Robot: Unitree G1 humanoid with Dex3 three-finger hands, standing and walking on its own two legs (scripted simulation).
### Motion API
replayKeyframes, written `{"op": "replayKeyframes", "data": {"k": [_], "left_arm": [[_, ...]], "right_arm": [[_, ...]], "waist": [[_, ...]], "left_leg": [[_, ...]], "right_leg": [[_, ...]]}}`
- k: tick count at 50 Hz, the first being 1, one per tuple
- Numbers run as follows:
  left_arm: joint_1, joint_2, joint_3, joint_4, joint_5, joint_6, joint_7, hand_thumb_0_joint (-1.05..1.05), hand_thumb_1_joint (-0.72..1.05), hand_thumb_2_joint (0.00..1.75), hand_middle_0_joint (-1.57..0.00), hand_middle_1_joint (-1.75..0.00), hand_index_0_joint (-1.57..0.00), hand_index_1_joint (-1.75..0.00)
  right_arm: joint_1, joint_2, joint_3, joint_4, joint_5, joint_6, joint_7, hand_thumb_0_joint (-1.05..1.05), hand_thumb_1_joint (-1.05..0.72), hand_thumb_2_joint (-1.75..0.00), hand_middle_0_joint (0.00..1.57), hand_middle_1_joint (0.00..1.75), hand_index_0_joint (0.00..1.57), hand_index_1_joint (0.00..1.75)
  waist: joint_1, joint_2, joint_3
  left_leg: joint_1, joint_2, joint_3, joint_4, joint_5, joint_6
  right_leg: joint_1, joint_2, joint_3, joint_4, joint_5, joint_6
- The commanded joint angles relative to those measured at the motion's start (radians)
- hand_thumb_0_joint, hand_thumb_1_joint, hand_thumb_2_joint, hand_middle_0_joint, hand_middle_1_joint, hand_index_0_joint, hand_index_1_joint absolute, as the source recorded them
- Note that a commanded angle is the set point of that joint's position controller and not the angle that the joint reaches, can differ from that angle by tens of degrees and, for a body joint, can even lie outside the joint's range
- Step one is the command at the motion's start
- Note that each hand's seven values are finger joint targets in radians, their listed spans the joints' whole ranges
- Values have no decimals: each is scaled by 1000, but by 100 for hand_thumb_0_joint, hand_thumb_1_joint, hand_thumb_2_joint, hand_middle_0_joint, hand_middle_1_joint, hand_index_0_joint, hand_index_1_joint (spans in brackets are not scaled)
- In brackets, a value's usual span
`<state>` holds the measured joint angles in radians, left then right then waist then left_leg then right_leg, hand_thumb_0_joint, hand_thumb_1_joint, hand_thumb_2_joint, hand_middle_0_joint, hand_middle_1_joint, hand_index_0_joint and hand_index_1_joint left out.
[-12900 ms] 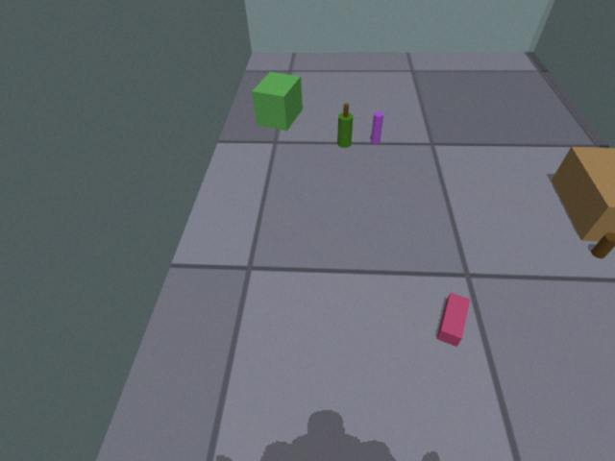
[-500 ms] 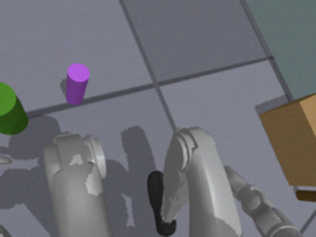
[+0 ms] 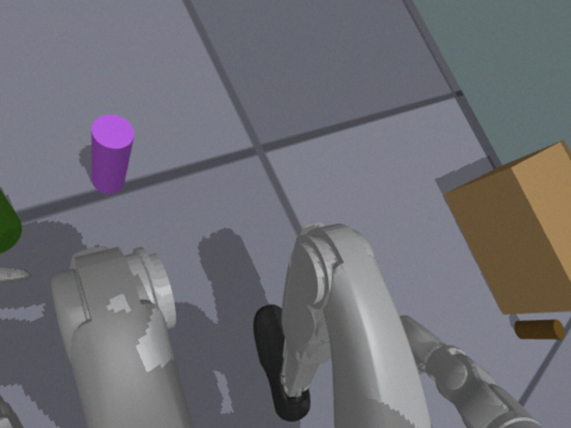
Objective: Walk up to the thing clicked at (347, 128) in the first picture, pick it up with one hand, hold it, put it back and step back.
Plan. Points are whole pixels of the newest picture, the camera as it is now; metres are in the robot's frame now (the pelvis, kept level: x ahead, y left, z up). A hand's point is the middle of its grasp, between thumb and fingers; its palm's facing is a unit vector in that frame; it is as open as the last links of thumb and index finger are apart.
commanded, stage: close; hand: left
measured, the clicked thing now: out of the picture +0.40 +0.34 -0.15
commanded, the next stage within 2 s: settle in 0.56 s
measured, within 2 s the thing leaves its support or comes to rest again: leaves its support in 0.80 s
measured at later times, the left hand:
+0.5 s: hand out of the picture +0.39 +0.34 -0.14, palm faces +0.48 -0.88 +0.01, open 10.5 cm
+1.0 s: hand out of the picture +0.40 +0.34 -0.11, palm faces +0.48 -0.88 +0.01, open 11.0 cm
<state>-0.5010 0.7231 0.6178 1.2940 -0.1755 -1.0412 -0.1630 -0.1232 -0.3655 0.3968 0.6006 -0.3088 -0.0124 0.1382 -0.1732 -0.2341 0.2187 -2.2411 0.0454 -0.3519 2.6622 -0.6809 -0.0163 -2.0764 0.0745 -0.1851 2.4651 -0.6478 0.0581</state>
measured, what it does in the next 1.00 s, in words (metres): stands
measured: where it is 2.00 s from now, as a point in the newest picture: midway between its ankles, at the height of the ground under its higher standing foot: (215, 409)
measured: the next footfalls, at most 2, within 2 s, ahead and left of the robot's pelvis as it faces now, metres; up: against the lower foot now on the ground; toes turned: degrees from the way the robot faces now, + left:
none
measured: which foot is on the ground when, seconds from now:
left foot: down 0.00-1.00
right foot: down 0.00-1.00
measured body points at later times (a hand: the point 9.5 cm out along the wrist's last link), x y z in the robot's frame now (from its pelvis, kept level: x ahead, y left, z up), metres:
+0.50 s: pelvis +0.00 +0.00 +0.00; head +0.20 +0.18 +0.36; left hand +0.36 +0.38 -0.14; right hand +0.19 -0.24 -0.04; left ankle +0.08 +0.13 -0.24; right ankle +0.13 -0.13 -0.24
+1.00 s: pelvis +0.00 +0.00 +0.01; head +0.20 +0.18 +0.37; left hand +0.37 +0.38 -0.11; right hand +0.18 -0.25 -0.04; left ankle +0.08 +0.13 -0.24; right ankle +0.13 -0.13 -0.24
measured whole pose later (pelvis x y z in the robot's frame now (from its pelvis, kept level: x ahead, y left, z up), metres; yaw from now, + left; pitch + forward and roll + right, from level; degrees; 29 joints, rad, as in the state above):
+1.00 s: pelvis +0.00 +0.00 +0.01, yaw -1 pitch +15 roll -15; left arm -0.55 0.72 0.60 1.17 -0.13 -0.96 -0.06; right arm -0.10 -0.35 0.37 0.60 -0.30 0.04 0.15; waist -0.19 -0.21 0.21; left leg -2.25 0.05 -0.35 2.63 -0.69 -0.01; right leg -2.08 0.07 -0.19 2.43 -0.65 0.06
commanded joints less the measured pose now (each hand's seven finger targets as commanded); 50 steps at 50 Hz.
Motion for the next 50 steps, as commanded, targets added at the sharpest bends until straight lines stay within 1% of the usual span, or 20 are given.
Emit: {"op": "replayKeyframes", "data": {"k": [1,3,7,9,11,13,19,23,26,29,33,36,38,39,40,43,45,47,48,50], "left_arm": [[-183,195,10,-127,-2,-74,12,0,-42,26,-20,-22,-20,-22],[-184,203,27,-135,-11,-80,17,0,-26,34,-30,-30,-31,-30],[-206,219,14,-108,5,-79,27,0,3,45,-42,-40,-43,-40],[-207,207,8,-117,7,-80,29,0,9,49,-46,-43,-46,-43],[-223,226,9,-119,10,-79,32,0,19,51,-50,-45,-50,-45],[-209,206,3,-105,13,-74,36,0,26,54,-54,-48,-53,-48],[-231,237,19,-113,21,-66,68,0,42,66,-67,-60,-66,-60],[-269,217,-14,-111,35,-65,85,0,41,80,-81,-78,-81,-79],[-271,218,-16,-111,40,-64,93,0,40,89,-91,-89,-90,-90],[-276,235,-7,-129,37,-66,103,0,39,96,-98,-98,-97,-98],[-271,226,-7,-120,44,-62,116,0,38,105,-107,-109,-107,-110],[-278,244,3,-155,49,-64,120,0,39,123,-116,-126,-116,-128],[-260,251,14,-181,50,-62,117,0,40,126,-119,-131,-118,-132],[-268,239,-2,-199,51,-58,110,0,41,128,-119,-133,-119,-134],[-260,250,13,-216,48,-55,109,0,37,129,-122,-135,-122,-137],[-240,238,18,-231,42,-32,107,0,34,135,-125,-140,-125,-143],[-259,217,3,-269,35,-16,104,0,33,139,-128,-144,-128,-147],[-240,209,1,-307,34,3,99,0,30,139,-129,-147,-130,-149],[-243,188,-25,-317,34,13,91,0,29,140,-131,-149,-132,-151],[-232,187,-19,-363,31,34,84,0,27,140,-132,-150,-133,-152]], "right_arm": [[-5,-332,-114,-49,0,7,-26,0,-88,-90,20,30,20,30],[-2,-334,-111,-47,-1,10,-25,0,-88,-89,20,30,20,30],[-3,-334,-103,-46,-3,17,-26,0,-87,-89,20,30,20,30],[6,-329,-99,-40,-11,19,-26,0,-87,-89,20,30,20,30],[3,-335,-98,-44,-8,21,-25,0,-87,-89,20,30,20,30],[6,-337,-100,-42,-10,27,-25,0,-87,-89,20,30,20,30],[6,-334,-91,-52,-12,38,-22,0,-86,-89,20,30,20,30],[4,-335,-90,-53,-15,43,-20,0,-87,-89,20,30,20,30],[6,-333,-90,-53,-16,47,-18,0,-87,-90,20,30,20,30],[10,-328,-86,-50,-17,47,-17,0,-88,-90,20,30,20,30],[11,-331,-88,-51,-18,52,-18,0,-88,-90,20,30,20,30],[11,-329,-89,-52,-18,55,-18,0,-89,-90,20,30,20,30],[16,-332,-95,-43,-18,56,-18,0,-89,-90,20,30,20,30],[13,-330,-102,-42,-16,56,-19,0,-89,-90,20,30,20,30],[21,-329,-102,-43,-16,56,-18,0,-89,-90,20,30,20,30],[30,-328,-117,-41,-6,59,-20,0,-89,-91,20,30,20,30],[41,-323,-128,-44,1,59,-18,0,-89,-90,20,30,20,30],[47,-319,-144,-44,11,57,-18,0,-89,-90,20,30,20,30],[50,-318,-152,-42,16,57,-17,0,-89,-90,20,30,20,30],[78,-313,-169,-35,25,59,-20,0,-89,-90,20,30,20,30]], "waist": [[-63,490,-532],[-61,490,-553],[-73,493,-521],[-78,484,-548],[-80,506,-542],[-82,506,-548],[-79,503,-543],[-106,510,-521],[-107,499,-521],[-94,493,-545],[-95,512,-545],[-93,524,-545],[-84,559,-561],[-86,562,-557],[-85,560,-587],[-72,565,-580],[-77,563,-596],[-54,563,-615],[-64,572,-611],[-49,572,-646]], "left_leg": [[379,36,116,-346,43,-11],[399,39,110,-341,59,-12],[376,41,110,-343,44,-10],[386,40,118,-328,83,-9],[392,42,110,-338,78,-12],[416,45,101,-341,104,-16],[391,43,103,-342,74,-12],[390,46,94,-349,60,-13],[384,44,96,-345,52,-10],[381,44,105,-333,69,-6],[415,49,92,-351,84,-14],[409,49,96,-355,74,-12],[440,51,95,-361,98,-19],[432,50,101,-359,95,-16],[443,51,99,-358,111,-18],[430,47,109,-368,101,-15],[420,43,116,-370,76,-11],[424,41,120,-382,70,-11],[417,39,121,-384,57,-9],[432,37,131,-388,91,-9]], "right_leg": [[197,26,-127,-181,120,-71],[207,27,-128,-178,134,-70],[199,28,-129,-183,126,-72],[237,31,-124,-190,161,-69],[222,29,-129,-182,154,-72],[218,29,-132,-177,174,-70],[235,31,-134,-188,153,-72],[211,31,-139,-188,146,-71],[220,31,-139,-197,139,-68],[242,36,-131,-202,155,-68],[225,36,-138,-194,163,-71],[234,35,-139,-198,156,-70],[236,32,-136,-188,175,-71],[227,32,-131,-190,174,-71],[240,33,-133,-189,187,-73],[230,30,-126,-195,180,-76],[233,29,-123,-206,167,-75],[217,27,-117,-209,160,-78],[209,26,-116,-209,153,-78],[222,23,-106,-212,178,-79]]}}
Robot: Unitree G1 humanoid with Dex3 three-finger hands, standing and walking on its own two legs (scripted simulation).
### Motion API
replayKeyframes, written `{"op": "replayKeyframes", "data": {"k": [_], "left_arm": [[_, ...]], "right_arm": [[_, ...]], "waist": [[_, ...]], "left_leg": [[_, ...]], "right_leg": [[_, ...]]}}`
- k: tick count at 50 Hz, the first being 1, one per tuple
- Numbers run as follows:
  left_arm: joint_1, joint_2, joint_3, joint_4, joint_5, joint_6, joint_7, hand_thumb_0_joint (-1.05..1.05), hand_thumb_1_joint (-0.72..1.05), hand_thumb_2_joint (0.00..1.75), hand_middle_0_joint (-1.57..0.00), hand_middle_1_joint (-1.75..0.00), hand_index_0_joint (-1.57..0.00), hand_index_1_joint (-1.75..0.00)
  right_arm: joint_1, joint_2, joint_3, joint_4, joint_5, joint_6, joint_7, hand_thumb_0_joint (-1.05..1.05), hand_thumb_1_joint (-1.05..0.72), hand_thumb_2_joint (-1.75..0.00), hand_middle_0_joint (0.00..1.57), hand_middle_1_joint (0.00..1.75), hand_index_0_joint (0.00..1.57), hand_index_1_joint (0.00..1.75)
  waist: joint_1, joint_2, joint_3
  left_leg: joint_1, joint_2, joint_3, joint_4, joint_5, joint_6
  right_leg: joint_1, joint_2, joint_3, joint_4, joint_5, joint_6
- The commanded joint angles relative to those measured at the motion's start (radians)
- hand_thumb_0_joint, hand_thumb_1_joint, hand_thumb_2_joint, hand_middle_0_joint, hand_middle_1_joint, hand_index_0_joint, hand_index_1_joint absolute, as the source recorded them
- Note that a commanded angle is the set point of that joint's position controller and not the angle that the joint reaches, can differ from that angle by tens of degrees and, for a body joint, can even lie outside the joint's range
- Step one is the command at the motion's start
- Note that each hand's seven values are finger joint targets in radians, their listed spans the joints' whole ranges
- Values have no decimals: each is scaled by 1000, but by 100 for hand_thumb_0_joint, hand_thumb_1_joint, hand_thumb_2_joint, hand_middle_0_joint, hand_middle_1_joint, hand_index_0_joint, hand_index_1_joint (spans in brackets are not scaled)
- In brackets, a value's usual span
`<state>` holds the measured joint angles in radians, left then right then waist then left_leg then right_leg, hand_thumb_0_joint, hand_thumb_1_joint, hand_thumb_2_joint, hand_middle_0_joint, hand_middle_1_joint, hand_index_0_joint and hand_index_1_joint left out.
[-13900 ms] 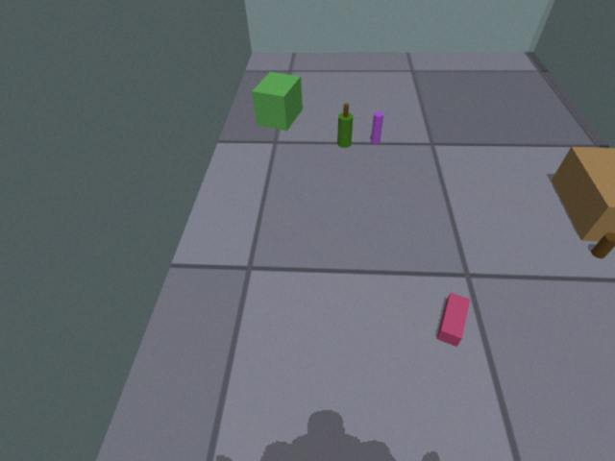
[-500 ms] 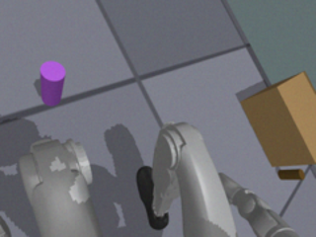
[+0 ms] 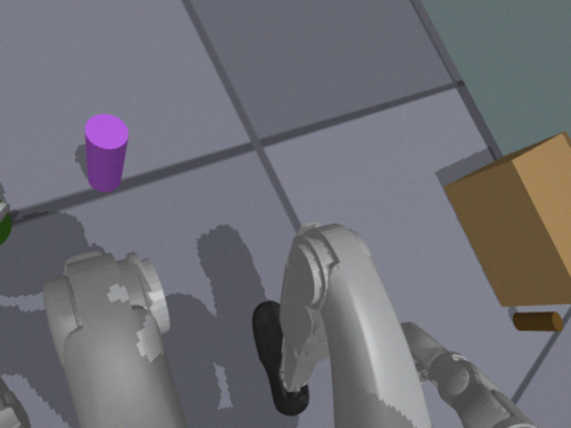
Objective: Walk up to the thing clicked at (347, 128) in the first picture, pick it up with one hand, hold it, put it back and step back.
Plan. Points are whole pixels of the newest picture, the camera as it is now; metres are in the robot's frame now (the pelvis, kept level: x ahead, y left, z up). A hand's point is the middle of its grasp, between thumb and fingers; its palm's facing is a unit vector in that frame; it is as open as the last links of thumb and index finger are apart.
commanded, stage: settle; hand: left
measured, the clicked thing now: out of the picture +0.40 +0.34 -0.13
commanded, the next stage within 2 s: lift in 1.72 s
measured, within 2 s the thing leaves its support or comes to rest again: neither
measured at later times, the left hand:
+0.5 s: hand out of the picture +0.37 +0.36 +0.00, palm faces +0.48 -0.88 -0.02, open 11.1 cm
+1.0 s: hand out of the picture +0.38 +0.35 +0.05, palm faces +0.48 -0.87 -0.01, open 11.1 cm
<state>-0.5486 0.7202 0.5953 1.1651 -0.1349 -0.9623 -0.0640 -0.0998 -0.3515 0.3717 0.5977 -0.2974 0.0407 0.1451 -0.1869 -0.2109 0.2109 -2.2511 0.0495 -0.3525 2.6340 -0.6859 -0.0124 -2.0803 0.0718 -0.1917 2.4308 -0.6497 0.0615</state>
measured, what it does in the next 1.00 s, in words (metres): rises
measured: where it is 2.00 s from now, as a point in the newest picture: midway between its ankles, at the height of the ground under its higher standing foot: (215, 405)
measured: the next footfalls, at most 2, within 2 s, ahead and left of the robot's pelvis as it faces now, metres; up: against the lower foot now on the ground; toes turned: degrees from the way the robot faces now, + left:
none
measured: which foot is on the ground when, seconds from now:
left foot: down 0.00-1.00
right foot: down 0.00-1.00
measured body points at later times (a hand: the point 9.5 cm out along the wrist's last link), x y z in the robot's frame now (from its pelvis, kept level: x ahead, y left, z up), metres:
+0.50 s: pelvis +0.01 -0.01 +0.03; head +0.18 +0.11 +0.43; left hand +0.34 +0.40 +0.00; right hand +0.21 -0.24 -0.06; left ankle +0.08 +0.13 -0.25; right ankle +0.13 -0.13 -0.25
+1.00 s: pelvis +0.02 -0.02 +0.07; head +0.20 +0.06 +0.47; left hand +0.34 +0.39 +0.06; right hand +0.21 -0.26 -0.05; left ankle +0.08 +0.13 -0.25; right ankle +0.13 -0.13 -0.25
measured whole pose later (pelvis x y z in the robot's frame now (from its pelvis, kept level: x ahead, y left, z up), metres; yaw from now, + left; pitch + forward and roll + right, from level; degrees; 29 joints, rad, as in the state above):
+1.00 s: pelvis +0.02 -0.02 +0.07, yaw +9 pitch +30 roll -6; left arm -0.52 0.44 0.56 0.80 -0.21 -0.59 -0.23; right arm 0.05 -0.29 0.04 0.68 -0.07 0.04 0.06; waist -0.06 -0.03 -0.09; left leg -2.19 0.06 -0.15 2.33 -0.67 -0.04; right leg -2.11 0.00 -0.06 2.29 -0.70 0.02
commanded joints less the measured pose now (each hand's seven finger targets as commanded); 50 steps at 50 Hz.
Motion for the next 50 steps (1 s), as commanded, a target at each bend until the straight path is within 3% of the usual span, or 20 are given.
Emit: {"op": "replayKeyframes", "data": {"k": [1,9,11,14,23,25,26,29,31,34,35,39,45,50], "left_arm": [[-189,170,-11,-257,-11,-32,-21,0,24,140,-132,-150,-133,-152],[-188,93,-46,-396,-32,66,-46,0,22,141,-137,-154,-138,-156],[-181,93,-41,-458,-39,94,-51,0,19,140,-138,-155,-139,-156],[-169,35,-69,-472,-47,138,-61,0,16,139,-137,-154,-139,-155],[-181,1,-51,-529,-72,213,-90,0,14,138,-137,-156,-140,-156],[-194,-18,-69,-530,-76,223,-101,0,12,137,-138,-155,-140,-155],[-148,-20,-49,-476,-76,232,-106,0,12,136,-136,-154,-138,-155],[-207,-3,-38,-554,-82,237,-121,0,11,133,-135,-152,-137,-152],[-174,-29,-41,-502,-85,253,-133,0,11,131,-134,-150,-136,-150],[-210,1,-18,-552,-81,262,-134,0,11,132,-133,-149,-135,-150],[-197,-23,-29,-549,-80,266,-141,0,11,132,-133,-150,-135,-150],[-189,-13,4,-561,-92,282,-150,0,6,131,-133,-149,-135,-149],[-195,-21,9,-553,-90,300,-158,0,5,128,-132,-146,-134,-147],[-202,-35,8,-565,-82,312,-164,0,10,128,-131,-146,-134,-146]], "right_arm": [[56,-319,-154,-34,20,7,-28,0,-89,-90,20,30,20,30],[100,-289,-227,-38,82,9,-31,0,-89,-90,20,30,20,30],[118,-270,-246,-34,96,12,-36,0,-89,-90,20,30,20,30],[133,-253,-274,-30,123,13,-44,0,-89,-90,20,30,20,30],[160,-208,-335,-21,181,8,-64,0,-89,-90,20,30,20,30],[167,-196,-344,-15,189,5,-69,0,-89,-90,20,30,20,30],[183,-184,-341,4,194,6,-71,0,-89,-90,20,30,20,30],[187,-181,-358,-10,200,0,-78,0,-89,-90,20,30,20,30],[208,-173,-360,14,209,0,-82,0,-89,-90,20,30,20,30],[202,-172,-376,0,215,-3,-90,0,-89,-90,20,30,20,30],[208,-170,-377,-2,215,-4,-90,0,-89,-90,20,30,20,30],[230,-163,-390,4,223,-9,-97,0,-89,-90,20,30,20,30],[252,-140,-400,14,227,-20,-106,0,-90,-90,20,30,20,30],[252,-142,-412,11,230,-24,-114,0,-90,-90,20,30,20,30]], "waist": [[-28,543,-648],[11,540,-679],[41,544,-740],[48,521,-737],[85,431,-777],[81,412,-791],[92,384,-781],[103,390,-869],[100,389,-840],[125,403,-876],[115,403,-885],[127,373,-919],[131,301,-929],[136,328,-936]], "left_leg": [[440,32,136,-361,91,-11],[428,18,149,-427,28,-4],[432,11,177,-426,48,1],[426,5,190,-450,35,5],[400,-9,230,-493,-10,21],[389,-12,244,-488,-6,25],[391,-12,245,-498,-7,25],[423,-12,261,-496,60,26],[431,-13,260,-516,53,23],[464,-12,268,-534,54,23],[477,-13,267,-542,71,20],[478,-13,281,-538,114,24],[432,-10,301,-539,137,35],[479,-9,299,-572,131,33]], "right_leg": [[212,25,-95,-182,173,-84],[144,8,-70,-199,113,-91],[175,9,-49,-219,125,-94],[144,3,-37,-234,112,-98],[149,-8,3,-296,46,-98],[160,-9,16,-312,44,-98],[159,-10,17,-317,32,-97],[218,-15,35,-327,85,-96],[191,-21,36,-325,74,-98],[195,-23,45,-342,65,-101],[209,-26,42,-342,80,-100],[250,-31,58,-362,113,-95],[340,-35,96,-417,128,-84],[312,-35,86,-416,120,-93]]}}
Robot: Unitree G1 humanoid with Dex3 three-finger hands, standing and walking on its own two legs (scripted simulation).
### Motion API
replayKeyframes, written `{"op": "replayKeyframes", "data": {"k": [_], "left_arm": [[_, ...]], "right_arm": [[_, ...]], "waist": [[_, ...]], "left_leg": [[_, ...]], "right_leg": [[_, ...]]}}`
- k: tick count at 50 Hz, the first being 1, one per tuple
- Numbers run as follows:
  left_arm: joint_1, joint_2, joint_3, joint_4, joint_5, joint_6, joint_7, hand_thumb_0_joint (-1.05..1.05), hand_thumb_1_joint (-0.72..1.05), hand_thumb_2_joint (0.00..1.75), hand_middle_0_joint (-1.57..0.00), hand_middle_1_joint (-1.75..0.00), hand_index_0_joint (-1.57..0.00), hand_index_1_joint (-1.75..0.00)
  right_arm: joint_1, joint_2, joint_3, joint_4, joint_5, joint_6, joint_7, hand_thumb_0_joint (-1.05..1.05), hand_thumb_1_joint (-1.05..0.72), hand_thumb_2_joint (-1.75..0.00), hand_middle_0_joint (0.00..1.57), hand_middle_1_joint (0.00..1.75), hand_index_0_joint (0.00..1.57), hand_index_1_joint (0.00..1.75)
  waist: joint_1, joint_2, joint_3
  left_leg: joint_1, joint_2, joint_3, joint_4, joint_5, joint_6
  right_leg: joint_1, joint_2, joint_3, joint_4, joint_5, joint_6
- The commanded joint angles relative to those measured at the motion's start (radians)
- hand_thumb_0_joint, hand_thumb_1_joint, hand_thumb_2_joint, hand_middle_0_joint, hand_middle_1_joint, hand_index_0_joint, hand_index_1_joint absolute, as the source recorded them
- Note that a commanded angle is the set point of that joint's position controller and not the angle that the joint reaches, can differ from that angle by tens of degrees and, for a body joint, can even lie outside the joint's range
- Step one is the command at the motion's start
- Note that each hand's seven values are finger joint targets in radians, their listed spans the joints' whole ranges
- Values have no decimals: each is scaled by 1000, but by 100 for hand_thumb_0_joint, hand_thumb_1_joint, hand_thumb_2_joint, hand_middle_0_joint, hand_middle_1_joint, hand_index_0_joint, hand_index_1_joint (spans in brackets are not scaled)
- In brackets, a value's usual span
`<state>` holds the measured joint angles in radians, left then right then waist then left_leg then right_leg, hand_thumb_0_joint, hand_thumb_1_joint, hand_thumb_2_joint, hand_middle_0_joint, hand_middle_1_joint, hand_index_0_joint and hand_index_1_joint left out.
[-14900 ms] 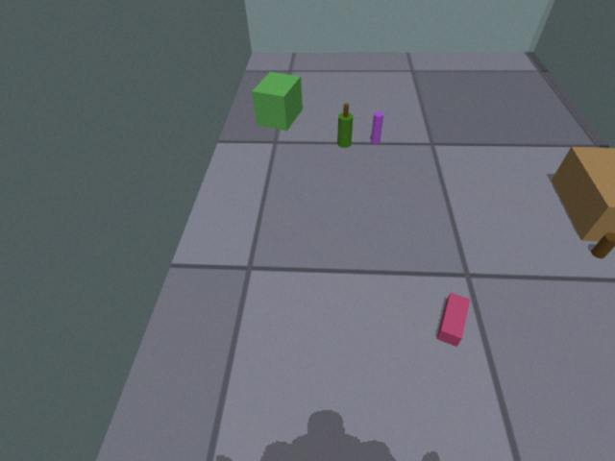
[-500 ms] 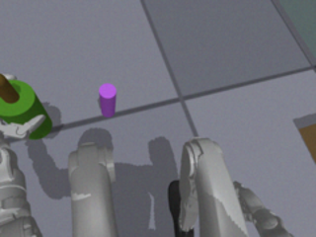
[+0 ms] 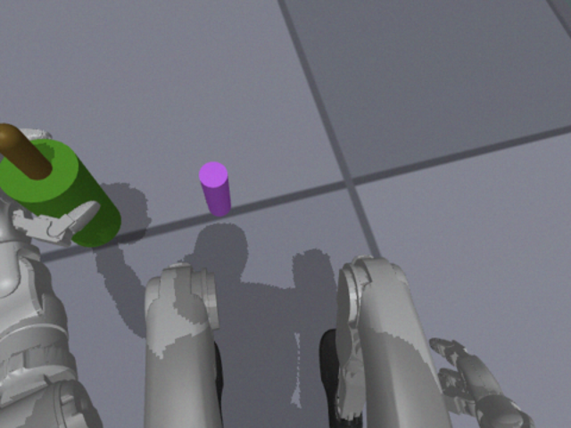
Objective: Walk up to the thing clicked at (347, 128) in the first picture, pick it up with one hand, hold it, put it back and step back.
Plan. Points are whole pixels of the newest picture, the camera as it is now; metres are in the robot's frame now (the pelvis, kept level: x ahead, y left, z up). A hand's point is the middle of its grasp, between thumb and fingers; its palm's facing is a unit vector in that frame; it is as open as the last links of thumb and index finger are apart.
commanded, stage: settle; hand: left
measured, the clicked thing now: (59, 189) +0.41 +0.30 -0.02
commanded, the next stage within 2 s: lift in 0.72 s
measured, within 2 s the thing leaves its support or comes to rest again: neither
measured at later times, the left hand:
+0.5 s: hand (31, 179) +0.41 +0.31 +0.02, palm faces +0.35 -0.94 -0.01, open 11.1 cm
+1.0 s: hand (33, 169) +0.41 +0.30 +0.04, palm faces +0.33 -0.95 -0.02, open 11.1 cm
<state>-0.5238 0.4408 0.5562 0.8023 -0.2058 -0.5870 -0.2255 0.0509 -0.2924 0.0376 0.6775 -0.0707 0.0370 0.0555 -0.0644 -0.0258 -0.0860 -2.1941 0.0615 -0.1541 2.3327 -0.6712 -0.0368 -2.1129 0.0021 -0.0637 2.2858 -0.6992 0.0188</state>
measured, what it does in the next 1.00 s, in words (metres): stands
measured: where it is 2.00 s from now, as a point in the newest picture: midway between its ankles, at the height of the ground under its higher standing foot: (275, 409)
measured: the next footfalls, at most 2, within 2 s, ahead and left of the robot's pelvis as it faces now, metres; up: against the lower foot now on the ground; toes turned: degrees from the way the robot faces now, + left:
none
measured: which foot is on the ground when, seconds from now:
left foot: down 0.00-1.00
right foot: down 0.00-1.00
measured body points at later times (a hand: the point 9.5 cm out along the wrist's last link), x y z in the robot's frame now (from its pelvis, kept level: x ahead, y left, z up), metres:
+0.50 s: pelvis +0.00 +0.00 +0.03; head +0.19 +0.06 +0.43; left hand +0.38 +0.36 +0.02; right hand +0.16 -0.26 -0.09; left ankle +0.09 +0.14 -0.32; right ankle +0.10 -0.12 -0.32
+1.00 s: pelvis +0.00 +0.00 +0.04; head +0.19 +0.05 +0.45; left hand +0.38 +0.35 +0.04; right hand +0.15 -0.26 -0.08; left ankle +0.09 +0.14 -0.32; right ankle +0.10 -0.12 -0.32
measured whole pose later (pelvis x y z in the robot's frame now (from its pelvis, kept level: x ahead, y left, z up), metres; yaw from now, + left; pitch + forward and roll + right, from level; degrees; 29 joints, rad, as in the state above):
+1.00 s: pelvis +0.00 +0.00 +0.04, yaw +2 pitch +31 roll -5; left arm -0.53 0.40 0.53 0.80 -0.18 -0.57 -0.23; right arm 0.10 -0.27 0.01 0.69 -0.06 0.01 0.03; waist -0.06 -0.01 -0.14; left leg -2.08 0.06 -0.11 2.19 -0.66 -0.03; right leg -2.01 -0.01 -0.04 2.16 -0.69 0.02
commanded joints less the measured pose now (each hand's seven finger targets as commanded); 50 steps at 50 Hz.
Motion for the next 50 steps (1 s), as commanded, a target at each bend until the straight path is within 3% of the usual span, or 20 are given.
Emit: {"op": "replayKeyframes", "data": {"k": [1,3,7,11,13,16,17,18,22,29,30,34,36,38,41,42,45,47,50], "left_arm": [[-219,259,67,-188,-11,-62,3,0,9,129,-131,-147,-134,-147],[-230,235,44,-202,-5,-63,2,0,8,129,-131,-147,-134,-147],[-238,241,46,-207,-4,-63,-1,0,9,129,-131,-147,-134,-147],[-239,239,42,-209,-1,-60,-1,0,6,128,-131,-146,-134,-146],[-252,214,30,-218,-4,-61,-3,0,7,129,-131,-147,-134,-146],[-236,227,39,-169,1,-57,1,0,6,130,-131,-147,-134,-147],[-246,222,38,-209,-1,-63,-2,0,7,130,-131,-147,-134,-147],[-272,219,24,-225,1,-65,-4,0,7,129,-130,-146,-133,-146],[-240,219,38,-175,7,-56,1,0,6,130,-129,-146,-132,-146],[-266,205,16,-178,11,-60,0,0,6,129,-126,-144,-130,-143],[-262,218,31,-179,9,-61,3,0,6,130,-126,-144,-129,-143],[-271,204,24,-192,4,-66,3,0,1,128,-125,-143,-129,-142],[-254,198,11,-142,8,-62,2,0,1,127,-123,-142,-127,-141],[-283,221,29,-205,4,-70,3,0,0,127,-123,-141,-127,-141],[-294,204,12,-207,4,-68,3,0,0,128,-124,-143,-128,-142],[-275,206,20,-168,4,-64,6,0,3,122,-126,-145,-131,-143],[-234,208,20,-158,11,-62,3,0,2,130,-132,-152,-137,-150],[-273,230,21,-240,6,-64,0,0,1,131,-133,-154,-139,-152],[-233,213,17,-230,1,-42,-1,0,4,130,-132,-152,-138,-150]], "right_arm": [[99,-195,-77,-66,4,-23,-24,0,-90,-90,20,30,20,30],[98,-194,-80,-71,4,-25,-25,0,-90,-90,20,30,20,30],[94,-197,-87,-72,10,-33,-29,0,-90,-90,20,30,20,30],[107,-193,-88,-75,9,-40,-32,0,-90,-90,20,30,20,30],[115,-189,-90,-68,10,-40,-34,0,-90,-90,20,30,20,30],[124,-187,-90,-51,10,-45,-35,0,-90,-90,20,30,20,30],[120,-187,-90,-69,8,-45,-35,0,-90,-90,20,30,20,30],[111,-182,-88,-66,7,-46,-35,0,-91,-90,20,30,20,30],[124,-186,-90,-62,9,-45,-35,0,-90,-90,20,30,20,30],[120,-182,-90,-64,8,-49,-35,0,-90,-90,20,30,20,30],[124,-185,-90,-61,10,-50,-35,0,-90,-90,20,30,20,30],[125,-178,-87,-59,9,-51,-35,0,-91,-90,20,30,20,30],[124,-176,-86,-54,10,-52,-35,0,-91,-90,20,30,20,30],[133,-179,-89,-51,9,-52,-38,0,-91,-90,20,30,20,30],[138,-174,-90,-53,8,-53,-38,0,-91,-90,20,30,20,30],[133,-172,-90,-51,9,-53,-38,0,-93,-90,20,30,20,30],[137,-173,-91,-49,12,-53,-39,0,-92,-90,20,30,20,30],[134,-174,-94,-65,13,-51,-42,0,-92,-90,20,30,20,30],[142,-172,-97,-68,21,-49,-44,0,-91,-90,20,30,20,30]], "waist": [[22,136,-619],[13,148,-610],[16,172,-594],[15,157,-648],[4,177,-637],[12,150,-614],[9,156,-651],[13,172,-649],[20,176,-625],[7,176,-611],[17,164,-615],[17,166,-627],[8,144,-608],[20,167,-654],[11,160,-666],[15,139,-642],[23,131,-632],[29,146,-696],[30,145,-693]], "left_leg": [[407,-21,105,-278,98,57],[424,-20,103,-297,69,56],[456,-21,99,-333,25,53],[477,-23,105,-331,81,54],[500,-22,103,-341,92,52],[493,-22,105,-342,83,54],[507,-23,106,-340,114,53],[512,-23,107,-348,106,53],[537,-21,95,-373,94,48],[534,-24,99,-389,56,50],[536,-24,97,-394,56,51],[540,-25,103,-398,63,50],[529,-25,101,-403,36,53],[556,-26,109,-397,80,51],[552,-27,115,-393,93,52],[534,-27,118,-396,72,54],[541,-28,112,-416,58,54],[558,-29,120,-412,97,55],[585,-28,118,-431,113,54]], "right_leg": [[346,35,-39,-281,147,-49],[327,35,-43,-291,119,-53],[294,33,-46,-302,79,-57],[345,29,-36,-311,131,-56],[333,27,-37,-313,140,-56],[333,28,-33,-328,129,-55],[356,27,-33,-324,158,-56],[353,24,-31,-325,151,-56],[329,25,-39,-323,136,-59],[327,23,-35,-347,105,-58],[329,23,-34,-348,104,-59],[343,22,-32,-354,106,-58],[342,24,-32,-368,80,-56],[365,21,-25,-364,123,-57],[384,22,-19,-378,132,-56],[389,22,-13,-392,108,-53],[386,23,-20,-395,95,-55],[438,18,-6,-407,130,-52],[441,19,-10,-419,145,-54]]}}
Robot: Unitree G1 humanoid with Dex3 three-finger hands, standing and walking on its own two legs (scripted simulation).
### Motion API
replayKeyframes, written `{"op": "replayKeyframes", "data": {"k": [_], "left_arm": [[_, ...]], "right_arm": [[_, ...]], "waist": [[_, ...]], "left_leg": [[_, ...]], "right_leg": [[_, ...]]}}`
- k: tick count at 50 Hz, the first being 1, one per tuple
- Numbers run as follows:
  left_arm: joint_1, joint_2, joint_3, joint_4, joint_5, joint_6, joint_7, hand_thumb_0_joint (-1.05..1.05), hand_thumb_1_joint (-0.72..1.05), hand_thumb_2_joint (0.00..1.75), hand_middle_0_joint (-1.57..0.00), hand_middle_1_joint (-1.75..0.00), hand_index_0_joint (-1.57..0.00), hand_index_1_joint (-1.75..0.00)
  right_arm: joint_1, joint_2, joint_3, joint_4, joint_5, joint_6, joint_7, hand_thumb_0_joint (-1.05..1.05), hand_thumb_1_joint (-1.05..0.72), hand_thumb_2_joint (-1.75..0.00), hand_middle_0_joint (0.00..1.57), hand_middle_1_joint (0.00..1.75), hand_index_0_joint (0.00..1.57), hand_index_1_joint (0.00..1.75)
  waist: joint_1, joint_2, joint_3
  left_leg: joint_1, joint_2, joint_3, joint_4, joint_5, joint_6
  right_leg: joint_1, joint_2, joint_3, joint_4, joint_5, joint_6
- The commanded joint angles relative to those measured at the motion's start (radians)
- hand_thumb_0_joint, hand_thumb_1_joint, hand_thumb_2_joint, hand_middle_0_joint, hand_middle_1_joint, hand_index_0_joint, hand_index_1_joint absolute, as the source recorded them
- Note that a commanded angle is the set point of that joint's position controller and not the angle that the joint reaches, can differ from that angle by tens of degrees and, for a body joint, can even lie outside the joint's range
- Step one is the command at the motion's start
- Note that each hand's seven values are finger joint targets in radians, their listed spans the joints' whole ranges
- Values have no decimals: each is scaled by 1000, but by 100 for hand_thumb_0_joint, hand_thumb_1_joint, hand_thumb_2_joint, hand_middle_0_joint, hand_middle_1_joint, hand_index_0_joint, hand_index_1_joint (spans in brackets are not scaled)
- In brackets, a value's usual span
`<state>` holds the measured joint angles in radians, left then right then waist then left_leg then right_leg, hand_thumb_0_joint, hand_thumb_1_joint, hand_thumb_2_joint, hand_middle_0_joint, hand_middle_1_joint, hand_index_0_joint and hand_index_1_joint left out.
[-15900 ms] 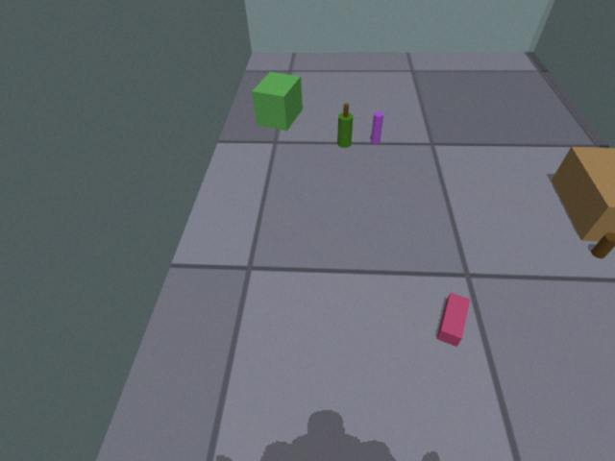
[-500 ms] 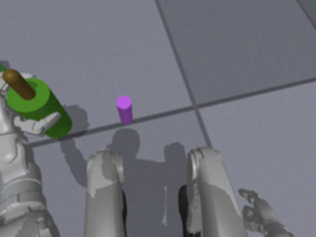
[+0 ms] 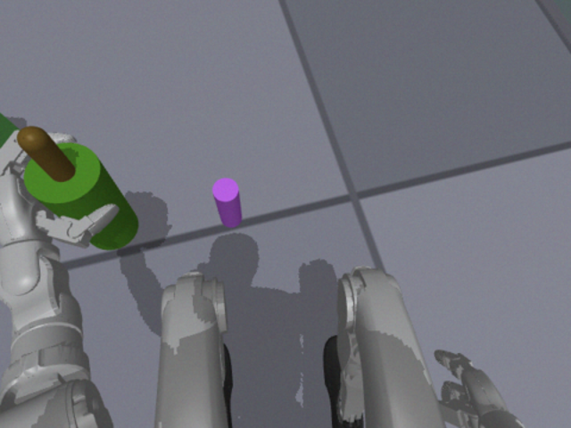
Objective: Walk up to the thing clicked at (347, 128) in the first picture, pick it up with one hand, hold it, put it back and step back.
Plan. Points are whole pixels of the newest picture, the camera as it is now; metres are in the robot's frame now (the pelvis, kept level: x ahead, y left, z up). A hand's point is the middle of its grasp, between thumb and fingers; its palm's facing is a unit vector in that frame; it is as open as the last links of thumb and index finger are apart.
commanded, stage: lift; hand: left
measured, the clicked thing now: (81, 191) +0.42 +0.28 -0.01
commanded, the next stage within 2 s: none
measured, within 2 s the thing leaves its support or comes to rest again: neither
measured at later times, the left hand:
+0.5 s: hand (23, 154) +0.40 +0.27 +0.11, palm faces +0.29 -0.96 -0.01, open 11.1 cm
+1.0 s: hand out of the picture +0.39 +0.25 +0.27, palm faces +0.30 -0.95 -0.01, open 11.1 cm
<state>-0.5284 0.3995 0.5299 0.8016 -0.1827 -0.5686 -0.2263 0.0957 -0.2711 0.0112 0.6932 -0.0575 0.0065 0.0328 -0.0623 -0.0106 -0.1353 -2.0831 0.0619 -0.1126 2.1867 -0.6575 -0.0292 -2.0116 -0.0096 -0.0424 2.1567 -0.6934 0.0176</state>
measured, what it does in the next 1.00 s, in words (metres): rises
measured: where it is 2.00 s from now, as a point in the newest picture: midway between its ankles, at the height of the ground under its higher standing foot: (281, 410)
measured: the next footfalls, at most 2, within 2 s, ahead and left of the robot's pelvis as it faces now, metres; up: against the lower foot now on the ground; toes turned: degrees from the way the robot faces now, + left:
none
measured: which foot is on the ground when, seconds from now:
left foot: down 0.00-1.00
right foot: down 0.00-1.00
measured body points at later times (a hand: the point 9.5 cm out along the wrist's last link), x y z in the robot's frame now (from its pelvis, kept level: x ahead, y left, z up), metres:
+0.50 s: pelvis +0.01 +0.01 +0.09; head +0.19 +0.04 +0.50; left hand +0.38 +0.32 +0.11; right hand +0.19 -0.24 -0.03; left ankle +0.09 +0.14 -0.36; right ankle +0.09 -0.13 -0.36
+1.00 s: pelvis +0.05 +0.01 +0.23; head +0.16 +0.05 +0.67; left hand +0.37 +0.30 +0.27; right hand +0.23 -0.22 +0.13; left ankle +0.09 +0.14 -0.36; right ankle +0.09 -0.13 -0.36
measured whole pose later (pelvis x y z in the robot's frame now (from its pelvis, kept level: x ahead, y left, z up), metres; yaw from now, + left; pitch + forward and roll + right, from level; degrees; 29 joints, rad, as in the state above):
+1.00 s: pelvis +0.05 +0.01 +0.23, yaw +4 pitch +21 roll -4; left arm -0.13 0.23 0.24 0.27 -0.18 -0.30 0.01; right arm 0.18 -0.22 -0.01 0.61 0.02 -0.04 -0.04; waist -0.03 0.02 -0.16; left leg -1.22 0.06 -0.05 1.42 -0.57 -0.01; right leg -1.14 -0.03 -0.05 1.36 -0.59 0.03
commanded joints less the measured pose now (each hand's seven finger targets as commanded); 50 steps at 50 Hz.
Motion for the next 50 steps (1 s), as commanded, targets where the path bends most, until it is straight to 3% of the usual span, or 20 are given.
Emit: {"op": "replayKeyframes", "data": {"k": [1,7,9,13,15,16,17,20,25,27,28,31,32,36,38,41,42,46,49,50], "left_arm": [[-216,244,44,-232,-26,-55,1,0,4,132,-133,-154,-138,-151],[-189,216,14,-347,-32,-16,14,0,6,132,-132,-154,-138,-151],[-171,195,5,-364,-41,0,21,0,2,131,-133,-154,-139,-151],[-148,186,-13,-458,-43,24,39,0,4,132,-132,-153,-138,-150],[-119,151,-43,-495,-47,43,50,0,3,131,-132,-153,-137,-150],[-100,139,-52,-514,-51,51,53,0,2,132,-131,-153,-137,-150],[-87,149,-37,-544,-53,60,65,0,4,132,-131,-152,-137,-150],[-43,109,-79,-615,-49,95,89,0,4,131,-131,-152,-137,-150],[32,98,-84,-696,-50,143,139,0,7,131,-129,-151,-135,-148],[55,67,-123,-733,-46,162,154,0,6,132,-129,-150,-134,-148],[103,64,-115,-736,-48,173,163,0,3,131,-129,-150,-133,-148],[130,21,-172,-785,-38,191,185,0,4,131,-128,-149,-132,-147],[122,32,-170,-807,-35,196,193,0,5,130,-128,-148,-132,-147],[162,13,-182,-791,-32,211,220,0,3,130,-129,-149,-133,-147],[189,-7,-197,-772,-31,214,226,0,5,129,-128,-147,-132,-145],[187,-11,-213,-751,-16,214,231,0,6,130,-128,-147,-132,-146],[211,-44,-247,-743,-14,213,228,0,4,128,-127,-145,-131,-144],[175,-11,-229,-770,-4,198,235,0,4,126,-127,-144,-131,-143],[211,-49,-244,-735,-6,188,242,0,1,125,-127,-144,-131,-143],[219,-78,-275,-727,-3,184,240,0,0,125,-127,-144,-131,-142]], "right_arm": [[95,-191,-70,-88,13,-18,-24,0,-91,-90,20,30,20,30],[90,-185,-76,-115,28,-15,-32,0,-91,-90,20,30,20,30],[100,-180,-79,-114,33,-19,-34,0,-91,-90,20,30,20,30],[86,-172,-86,-130,44,-25,-41,0,-91,-90,20,30,20,30],[73,-166,-86,-150,53,-27,-45,0,-91,-90,20,30,20,30],[76,-168,-88,-151,57,-29,-47,0,-91,-90,20,30,20,30],[76,-168,-89,-158,61,-30,-50,0,-91,-90,20,30,20,30],[69,-160,-91,-177,70,-32,-58,0,-91,-90,20,30,20,30],[66,-143,-92,-191,81,-36,-72,0,-90,-90,20,30,20,30],[67,-138,-93,-194,83,-41,-75,0,-91,-90,20,30,20,30],[68,-131,-92,-196,85,-42,-75,0,-91,-90,20,30,20,30],[71,-127,-92,-198,85,-49,-78,0,-91,-90,20,30,20,30],[71,-128,-92,-200,87,-49,-80,0,-91,-90,20,30,20,30],[91,-111,-82,-185,87,-57,-88,0,-90,-90,20,30,20,30],[87,-105,-78,-191,88,-63,-90,0,-90,-90,20,30,20,30],[94,-102,-78,-191,86,-67,-93,0,-90,-90,20,30,20,30],[99,-99,-77,-191,84,-69,-91,0,-90,-90,20,30,20,30],[111,-99,-74,-192,82,-76,-87,0,-90,-90,20,30,20,30],[117,-90,-68,-192,79,-76,-82,0,-91,-90,20,30,20,30],[120,-90,-70,-193,76,-77,-80,0,-90,-90,20,30,20,30]], "waist": [[25,121,-614],[34,144,-644],[24,119,-635],[36,132,-623],[37,114,-618],[30,125,-608],[47,129,-635],[46,133,-635],[50,114,-629],[37,101,-604],[45,92,-610],[40,119,-587],[39,127,-574],[18,84,-516],[30,82,-483],[20,84,-427],[16,87,-422],[30,106,-406],[37,92,-387],[23,92,-378]], "left_leg": [[462,-29,72,-299,69,48],[534,-28,61,-360,73,44],[530,-27,64,-366,88,48],[570,-24,59,-422,52,47],[599,-23,54,-453,36,47],[617,-22,45,-473,38,45],[655,-23,41,-490,64,43],[727,-20,33,-536,94,41],[806,-22,40,-606,137,42],[835,-20,38,-640,149,43],[848,-23,46,-651,174,44],[953,-20,31,-723,196,36],[977,-18,25,-749,190,35],[1011,-25,38,-801,242,40],[1043,-29,44,-834,257,39],[1086,-29,50,-894,250,38],[1108,-30,53,-904,267,36],[1200,-30,49,-983,294,32],[1254,-27,46,-1017,353,28],[1263,-26,44,-1033,359,27]], "right_leg": [[328,31,-35,-302,109,-53],[367,28,-31,-347,123,-54],[398,27,-26,-378,136,-50],[424,23,-10,-431,97,-50],[440,22,-5,-467,81,-49],[446,22,-12,-470,89,-50],[466,22,-15,-474,120,-52],[501,20,-18,-511,156,-53],[623,17,-6,-605,196,-45],[665,18,-5,-642,210,-43],[708,19,-2,-668,229,-40],[733,19,-11,-706,252,-42],[744,19,-12,-722,246,-43],[853,21,-11,-797,305,-38],[893,21,-9,-835,315,-37],[935,18,-4,-897,314,-37],[953,18,-5,-912,328,-37],[1025,16,-11,-967,350,-39],[1064,17,-18,-994,394,-38],[1070,17,-21,-1004,399,-39]]}}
